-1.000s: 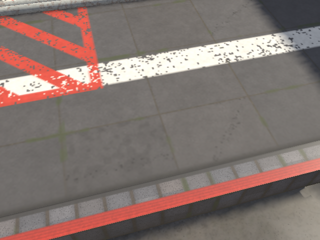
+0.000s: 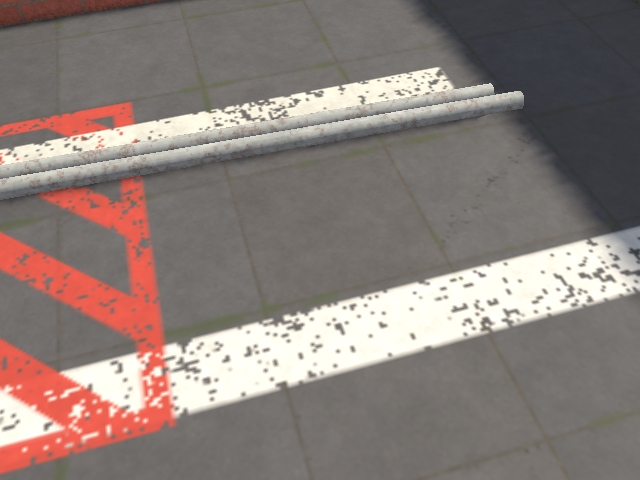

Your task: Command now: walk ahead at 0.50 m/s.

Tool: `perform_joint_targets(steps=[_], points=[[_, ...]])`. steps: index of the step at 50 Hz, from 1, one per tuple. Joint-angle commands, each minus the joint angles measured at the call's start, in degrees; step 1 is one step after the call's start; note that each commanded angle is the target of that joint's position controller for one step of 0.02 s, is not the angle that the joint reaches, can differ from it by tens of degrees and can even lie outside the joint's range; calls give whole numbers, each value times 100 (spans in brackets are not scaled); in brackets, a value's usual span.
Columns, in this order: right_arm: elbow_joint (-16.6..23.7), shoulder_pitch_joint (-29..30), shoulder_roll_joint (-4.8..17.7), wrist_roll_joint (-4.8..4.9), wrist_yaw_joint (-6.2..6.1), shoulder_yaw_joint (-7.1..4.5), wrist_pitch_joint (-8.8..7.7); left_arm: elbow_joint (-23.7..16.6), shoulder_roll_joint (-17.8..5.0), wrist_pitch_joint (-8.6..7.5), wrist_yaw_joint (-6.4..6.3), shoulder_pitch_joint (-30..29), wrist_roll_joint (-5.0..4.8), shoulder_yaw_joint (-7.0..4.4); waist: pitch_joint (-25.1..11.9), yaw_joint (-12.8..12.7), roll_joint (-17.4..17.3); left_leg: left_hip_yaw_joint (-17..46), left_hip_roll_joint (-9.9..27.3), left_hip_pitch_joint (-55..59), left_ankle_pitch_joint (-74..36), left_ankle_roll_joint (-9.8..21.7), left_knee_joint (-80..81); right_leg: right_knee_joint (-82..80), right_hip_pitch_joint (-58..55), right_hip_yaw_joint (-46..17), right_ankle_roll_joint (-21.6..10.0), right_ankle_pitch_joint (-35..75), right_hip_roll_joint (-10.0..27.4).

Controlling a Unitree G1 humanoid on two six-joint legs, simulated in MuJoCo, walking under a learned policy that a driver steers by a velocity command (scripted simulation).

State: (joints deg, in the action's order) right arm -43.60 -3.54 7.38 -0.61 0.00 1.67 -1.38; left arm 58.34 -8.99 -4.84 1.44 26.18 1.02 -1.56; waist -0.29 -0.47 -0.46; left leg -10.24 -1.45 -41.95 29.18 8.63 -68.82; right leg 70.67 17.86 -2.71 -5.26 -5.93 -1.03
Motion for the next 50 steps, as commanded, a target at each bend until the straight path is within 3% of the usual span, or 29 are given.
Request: perform_joint_targets(steps=[1, 2, 3, 5, 7, 9, 11, 13, 15, 19, 21, 22, 23, 24, 25, 26, 27, 28, 30, 32, 33, 37, 41, 45, 46, 47, 48, 49, 50], points=[[-580, -763, 680, -84, 44, -417, -219, -1241, -130, -16, -68, -670, 139, -104, 459, -6, 473, 4585, 1819, 1278, 847, 556, 4637, 3284, 2816, -332, -240, -239, 130], [-874, -856, 128, -191, 71, -283, -318, -1386, 39, 63, -168, -695, 88, -41, 553, -249, 427, 3772, 1543, 984, 34, 329, 4478, 3399, 2909, -426, -330, -406, 134], [-1074, -994, 27, -226, 98, -275, -379, -1411, 163, 149, -219, -590, 31, 2, 522, -377, 193, 3131, 1376, 1113, -532, 113, 4546, 3475, 3097, -533, -368, -565, 62], [-1455, -1287, 93, -150, 129, -306, -474, -1524, 281, 259, -253, -594, 33, 93, 522, -593, -171, 2105, 1015, 1416, -1447, -170, 4654, 3181, 3565, -711, -407, -549, -2], [-1202, -1209, 427, -70, 119, -367, -555, -1567, -252, 286, -157, -736, 43, -13, 482, -519, -57, 1405, 821, 1288, -2221, -160, 5344, 1165, 2801, -245, -193, -24, 47], [-1187, -1550, 671, 49, 25, -393, -617, -1650, -463, 239, -93, -1208, 95, -78, 258, -360, -206, 1025, 685, 1981, -3902, -199, 5564, 10, 2551, 273, 18, 537, 168], [-1223, -2101, 774, 109, -33, -418, -642, -1698, -370, 194, 9, -1635, 27, -61, 38, -89, -248, 873, 595, 2865, -5054, -275, 5584, -1021, 2448, 738, 102, 945, 246], [-1154, -2481, 846, 74, -98, -440, -607, -1757, -131, 204, 55, -2167, -28, 26, -27, 236, -359, 931, 626, 3691, -5223, -319, 5714, -2151, 2330, 936, 216, 913, 195], [-1084, -2714, 926, 30, -130, -466, -562, -1884, -114, 242, 77, -2691, -64, 36, 67, 442, -550, 1076, 841, 4424, -5321, -273, 5887, -2977, 2320, 1003, 285, 783, 135], [-1054, -2798, 992, -12, -181, -473, -521, -1863, -445, 214, 16, -2697, -6, -63, 46, 295, -670, 939, 1162, 5238, -7151, -235, 5318, -3873, 1509, 1122, -31, 253, -158], [-1078, -2780, 1168, -77, -266, -517, -497, -1613, -632, 158, -61, -2001, 10, -156, -113, -43, -683, 983, 1303, 5478, -8199, -234, 4449, -4131, 886, 1076, -259, -287, -366], [-1058, -2732, 1248, -80, -269, -543, -460, -1385, -731, 106, -105, -1369, 21, -217, -361, -321, -644, 991, 1292, 5396, -8077, -199, 3695, -4471, 221, 984, -390, -306, -405], [-973, -2523, 1249, -21, -254, -538, -448, -1157, -823, 33, -153, -633, 103, -274, -673, -736, -543, 915, 1197, 4551, -7122, -148, 2719, -4727, -1065, 693, -576, -36, -101], [-704, -2426, 972, -4, -221, -459, -478, -1042, -1276, 7, -221, 183, 231, -401, -1339, -954, 124, 734, 842, 3271, -4664, -107, 1093, -4547, -2480, -689, -871, -411, 1200], [-596, -3001, 622, 217, -116, -434, -474, -1001, -1478, 68, -180, 76, 158, -487, -1749, -449, 1647, 789, -436, 1054, -70, -422, -1048, -5152, -3743, -3676, -1929, -468, 2522], [-539, -2438, 1113, 45, -135, -543, -455, -1144, -1182, 102, -124, -524, 1, -433, -1010, -353, 246, 1464, -10, 425, -471, -307, -1138, -5500, -3021, -3265, -1737, -794, 2233], [-375, -1910, 1113, 23, -89, -554, -495, -1219, -911, 79, -103, -925, -32, -348, -363, -263, 28, 1509, 153, 384, -948, -325, -960, -5699, -2245, -2509, -1584, -623, 2059], [-347, -1813, 1040, 49, -57, -551, -502, -1156, -670, 34, -96, -1043, 6, -278, 64, -44, -294, 1480, 328, 588, -1190, -346, -586, -5918, -1583, -1936, -1332, 25, 1816], [-429, -2026, 802, -63, 18, -503, -315, -1001, -482, -105, -159, -955, 22, -189, 161, 203, -47, 1485, 483, 1002, -1313, -456, -139, -6130, -997, -1020, -891, 374, 1402], [-412, -2028, 726, -120, 94, -509, -187, -861, -609, -217, -163, -663, -12, -194, 248, 246, 166, 1420, 489, 934, -1439, -528, 26, -6279, -850, -580, -726, 749, 1279], [-338, -1891, 720, -121, 123, -511, -157, -819, -726, -247, -155, -576, -28, -219, 338, 244, 243, 1399, 533, 736, -1590, -557, 182, -6349, -856, -362, -658, 905, 1248], [-58, -1115, 650, -79, 130, -475, -127, -822, -778, -260, -131, -545, -7, -168, 496, 167, 404, 945, 427, 767, -2409, -681, 1569, -6039, -782, 790, -258, 3734, 902], [205, -386, 546, -72, 159, -383, -136, -757, -914, -182, -260, -269, -78, -176, 285, -136, 575, 389, 214, 1197, -3131, -637, 3053, -5679, -1351, 1171, -60, 4037, 888], [110, -1209, 879, -186, 121, -519, -163, -812, -1144, -46, -454, -480, -62, -269, -141, 249, 713, 350, -127, 1944, -2373, -269, 3411, -4255, -1835, 1243, -24, 4974, 1229], [8, -1641, 984, -216, 96, -580, -209, -883, -1209, 8, -473, -601, -56, -298, -358, 435, 600, 445, -217, 2383, -2395, -138, 3753, -3448, -1773, 1271, -6, 4632, 1228], [-105, -2103, 1167, -274, 54, -659, -275, -979, -1280, 54, -452, -735, -83, -326, -593, 703, 281, 664, -150, 3030, -3265, 33, 4436, -2227, -1462, 1379, 141, 3498, 980], [-39, -2287, 1720, -256, -12, -794, -302, -1203, -1002, 71, -425, -555, -74, -262, -1092, 631, -556, 2029, 1141, 4202, -6323, 424, 3910, -387, -264, 1501, 333, 137, 460], [104, -2117, 2116, -91, -38, -897, -230, -1398, -659, 151, -386, 90, -199, -192, -1938, 165, -1379, 4145, 2500, 5388, -8896, 1692, 3949, 1327, 1213, 757, 534, -3251, -484], [299, -1853, 1903, 131, -32, -899, -104, -1320, -806, 242, -365, -20, 17, -179, -2145, 304, -362, 3981, 2326, 5033, -7335, 1757, 4361, 1420, 1430, 38, 581, -2702, -73]])
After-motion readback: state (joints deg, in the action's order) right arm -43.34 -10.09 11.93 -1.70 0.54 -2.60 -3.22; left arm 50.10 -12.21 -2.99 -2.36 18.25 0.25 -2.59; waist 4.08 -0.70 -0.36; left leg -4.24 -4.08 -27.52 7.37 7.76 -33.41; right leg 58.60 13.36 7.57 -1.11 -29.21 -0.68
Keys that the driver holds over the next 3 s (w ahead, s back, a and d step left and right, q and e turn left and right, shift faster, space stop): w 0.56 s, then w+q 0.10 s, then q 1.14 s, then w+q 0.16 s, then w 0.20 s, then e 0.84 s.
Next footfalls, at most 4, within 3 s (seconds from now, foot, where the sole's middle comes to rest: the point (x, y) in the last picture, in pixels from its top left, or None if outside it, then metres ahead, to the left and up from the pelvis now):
0.46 right None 0.42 -0.06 -0.67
0.94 left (291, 381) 0.67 0.11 -0.67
1.56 right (376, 382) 0.67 -0.06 -0.67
2.04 left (292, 446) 0.53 0.11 -0.67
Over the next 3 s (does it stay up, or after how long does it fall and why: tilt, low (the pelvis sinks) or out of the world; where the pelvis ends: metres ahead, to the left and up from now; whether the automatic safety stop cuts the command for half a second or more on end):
stays up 0.73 0.22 0.10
